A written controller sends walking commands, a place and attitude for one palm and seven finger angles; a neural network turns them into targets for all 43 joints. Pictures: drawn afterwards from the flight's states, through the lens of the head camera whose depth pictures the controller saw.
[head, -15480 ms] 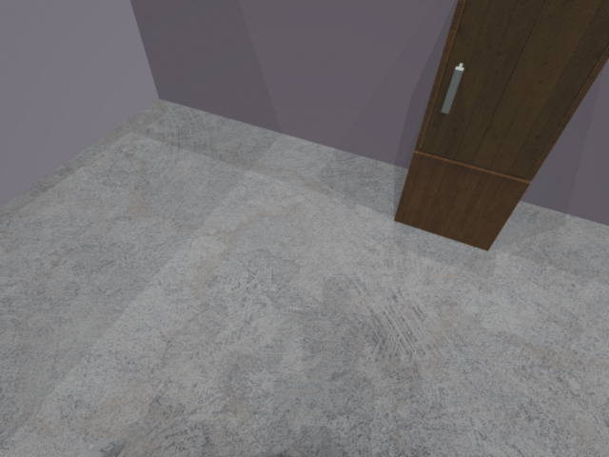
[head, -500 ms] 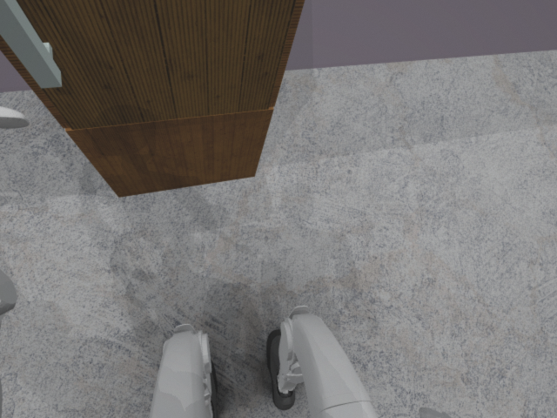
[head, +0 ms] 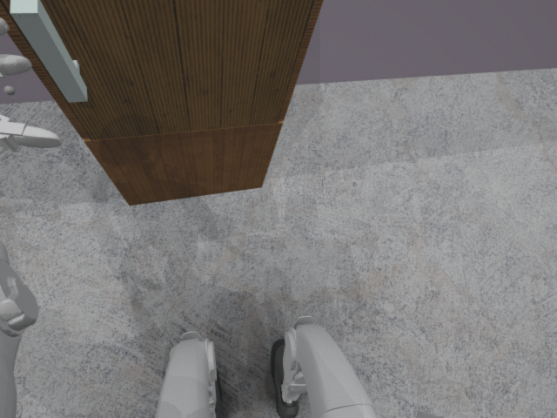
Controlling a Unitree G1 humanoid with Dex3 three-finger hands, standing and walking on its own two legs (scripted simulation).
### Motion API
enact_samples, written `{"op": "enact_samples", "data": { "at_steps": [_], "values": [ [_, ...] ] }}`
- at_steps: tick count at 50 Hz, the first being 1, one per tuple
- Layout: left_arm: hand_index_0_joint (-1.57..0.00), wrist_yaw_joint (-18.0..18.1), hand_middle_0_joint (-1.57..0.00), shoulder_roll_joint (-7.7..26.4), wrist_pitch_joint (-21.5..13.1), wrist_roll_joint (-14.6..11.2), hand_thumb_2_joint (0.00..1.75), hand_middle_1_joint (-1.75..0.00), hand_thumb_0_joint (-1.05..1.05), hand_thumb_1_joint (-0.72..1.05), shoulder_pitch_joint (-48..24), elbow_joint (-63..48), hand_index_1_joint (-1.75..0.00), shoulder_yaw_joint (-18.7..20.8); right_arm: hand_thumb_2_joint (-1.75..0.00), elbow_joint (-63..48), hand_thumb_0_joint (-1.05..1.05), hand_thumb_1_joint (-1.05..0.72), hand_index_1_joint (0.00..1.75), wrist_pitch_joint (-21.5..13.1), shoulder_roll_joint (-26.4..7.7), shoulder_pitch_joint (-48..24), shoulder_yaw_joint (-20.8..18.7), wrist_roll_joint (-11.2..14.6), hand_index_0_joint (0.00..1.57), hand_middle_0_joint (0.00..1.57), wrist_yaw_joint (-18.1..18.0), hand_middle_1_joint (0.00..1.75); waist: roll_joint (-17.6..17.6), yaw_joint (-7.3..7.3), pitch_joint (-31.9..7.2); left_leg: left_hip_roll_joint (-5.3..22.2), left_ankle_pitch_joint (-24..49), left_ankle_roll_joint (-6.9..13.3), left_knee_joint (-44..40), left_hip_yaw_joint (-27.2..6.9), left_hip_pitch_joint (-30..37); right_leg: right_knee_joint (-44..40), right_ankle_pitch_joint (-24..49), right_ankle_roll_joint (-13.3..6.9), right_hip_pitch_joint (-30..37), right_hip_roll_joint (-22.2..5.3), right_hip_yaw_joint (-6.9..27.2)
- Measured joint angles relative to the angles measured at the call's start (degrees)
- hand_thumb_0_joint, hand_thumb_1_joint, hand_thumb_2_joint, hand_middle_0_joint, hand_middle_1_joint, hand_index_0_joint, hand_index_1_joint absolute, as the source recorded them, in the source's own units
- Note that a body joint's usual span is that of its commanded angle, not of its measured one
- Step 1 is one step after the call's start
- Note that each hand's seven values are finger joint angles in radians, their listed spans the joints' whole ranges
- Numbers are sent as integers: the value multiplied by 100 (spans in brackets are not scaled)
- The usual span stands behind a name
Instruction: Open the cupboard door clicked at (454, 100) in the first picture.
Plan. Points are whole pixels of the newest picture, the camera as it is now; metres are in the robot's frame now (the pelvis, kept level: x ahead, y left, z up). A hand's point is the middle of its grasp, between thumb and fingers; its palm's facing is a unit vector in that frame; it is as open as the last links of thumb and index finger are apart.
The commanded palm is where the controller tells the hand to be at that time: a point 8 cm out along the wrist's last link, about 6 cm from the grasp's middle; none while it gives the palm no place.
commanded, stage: move the hooked fingers beside the handle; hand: left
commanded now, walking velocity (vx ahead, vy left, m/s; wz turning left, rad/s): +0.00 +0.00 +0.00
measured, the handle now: (54, 43) +0.58 +0.25 +0.05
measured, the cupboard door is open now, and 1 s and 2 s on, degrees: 0 0 1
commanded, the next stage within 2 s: slide the fingers in behind the handle in 0.26 s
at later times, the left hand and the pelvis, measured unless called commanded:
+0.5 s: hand (16, 94) +0.52 +0.29 +0.03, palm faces +0.11 -0.99 -0.02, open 14.0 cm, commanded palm +0.51 +0.30 +0.04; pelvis +0.00 +0.00 -0.01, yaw +0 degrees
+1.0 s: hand (43, 94) +0.52 +0.26 +0.04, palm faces +0.11 -0.99 -0.02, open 14.0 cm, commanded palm +0.50 +0.27 +0.04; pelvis +0.00 +0.00 +0.00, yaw +0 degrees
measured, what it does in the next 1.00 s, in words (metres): stands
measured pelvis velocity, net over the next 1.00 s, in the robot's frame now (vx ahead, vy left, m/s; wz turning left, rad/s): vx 0.00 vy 0.00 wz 0.01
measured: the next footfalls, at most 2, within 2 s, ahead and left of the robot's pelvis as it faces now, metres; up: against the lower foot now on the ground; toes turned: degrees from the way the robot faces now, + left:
none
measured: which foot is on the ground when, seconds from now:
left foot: down 0.00-1.00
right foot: down 0.00-1.00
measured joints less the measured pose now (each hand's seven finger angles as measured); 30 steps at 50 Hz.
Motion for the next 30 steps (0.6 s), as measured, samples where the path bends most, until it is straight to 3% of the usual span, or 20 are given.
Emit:
{"op": "enact_samples", "data": {
  "at_steps": [10, 16, 21, 30],
  "values": [
    [-30, -40, -30, 119, -220, -40, 30, -120, -2, -50, 67, 118, -120, 189, -90, -1, 0, -90, 30, -21, -2, -48, 36, 14, 21, 20, -9, 30, -45, 14, 50, 17, -23, 7, 67, 21, -15, 78, -14, -3, -35, 15, 23],
    [-29, -175, -30, 109, -215, -133, 30, -120, -2, -50, -27, 77, -120, 55, -90, 100, 0, -90, 30, -5, -15, -48, 24, 23, 21, 20, -29, 30, -43, 64, 47, -12, -20, -2, 130, -25, -122, 132, -29, -7, -113, -14, -20],
    [-29, -153, -30, 128, -90, -100, 30, -120, -2, -50, -223, 224, -120, -26, -90, 100, 1, -90, 30, -20, -30, -70, 49, 20, 21, 20, -61, 30, -46, 14, 50, -30, -20, 2, 186, -56, -220, 181, -38, -9, -192, -31, -50],
    [-29, 112, -30, -196, -110, -55, 30, -120, -2, -50, -190, -94, -120, -98, -90, 103, 0, -90, 30, 10, 27, -42, 0, -28, 21, 20, 1, 30, -8, -22, 29, -17, -23, -7, 153, -39, -208, 149, -33, -8, -194, -15, -29]
  ]
}}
